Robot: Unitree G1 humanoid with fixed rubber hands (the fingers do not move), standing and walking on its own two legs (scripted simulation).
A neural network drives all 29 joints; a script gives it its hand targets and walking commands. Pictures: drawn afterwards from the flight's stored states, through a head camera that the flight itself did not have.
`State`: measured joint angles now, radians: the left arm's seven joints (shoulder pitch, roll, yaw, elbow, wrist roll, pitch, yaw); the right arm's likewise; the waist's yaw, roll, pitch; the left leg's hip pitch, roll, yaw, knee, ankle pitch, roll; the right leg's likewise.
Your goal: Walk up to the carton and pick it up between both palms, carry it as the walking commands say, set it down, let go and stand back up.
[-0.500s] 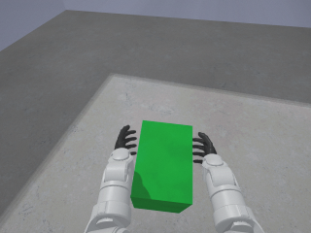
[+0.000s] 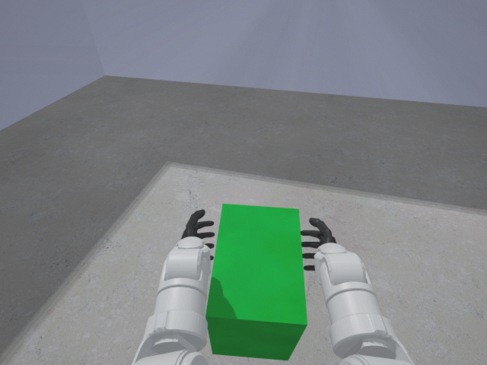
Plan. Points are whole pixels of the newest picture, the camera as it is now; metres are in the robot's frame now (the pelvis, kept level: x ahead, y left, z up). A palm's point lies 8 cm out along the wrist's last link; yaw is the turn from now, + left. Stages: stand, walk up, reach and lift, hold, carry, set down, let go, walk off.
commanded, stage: reach and lift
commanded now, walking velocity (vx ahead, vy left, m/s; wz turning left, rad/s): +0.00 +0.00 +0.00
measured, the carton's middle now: (255, 282) +0.32 +0.04 -0.04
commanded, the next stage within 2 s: hold in 1.68 s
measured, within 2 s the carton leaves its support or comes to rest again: neither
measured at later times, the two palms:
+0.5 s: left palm (203, 241) +0.32 +0.13 +0.07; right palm (337, 255) +0.32 -0.10 +0.06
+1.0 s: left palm (204, 242) +0.32 +0.13 +0.07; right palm (340, 261) +0.31 -0.11 +0.06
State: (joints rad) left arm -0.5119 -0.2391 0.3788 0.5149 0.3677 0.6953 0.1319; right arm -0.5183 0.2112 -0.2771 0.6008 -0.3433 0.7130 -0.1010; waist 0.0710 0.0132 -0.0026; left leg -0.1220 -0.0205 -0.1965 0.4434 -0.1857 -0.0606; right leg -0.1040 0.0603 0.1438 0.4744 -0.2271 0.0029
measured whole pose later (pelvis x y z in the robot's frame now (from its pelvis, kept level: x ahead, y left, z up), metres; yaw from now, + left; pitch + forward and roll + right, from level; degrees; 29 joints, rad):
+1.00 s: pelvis +0.01 +0.02 +0.00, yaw +0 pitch -8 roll +0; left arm -0.49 -0.23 0.30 0.50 0.35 0.71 0.12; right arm -0.46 0.22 -0.29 0.49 -0.34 0.74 -0.09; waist 0.00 0.00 0.00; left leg -0.13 -0.03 -0.16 0.45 -0.19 -0.04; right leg -0.09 0.04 0.14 0.44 -0.22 0.02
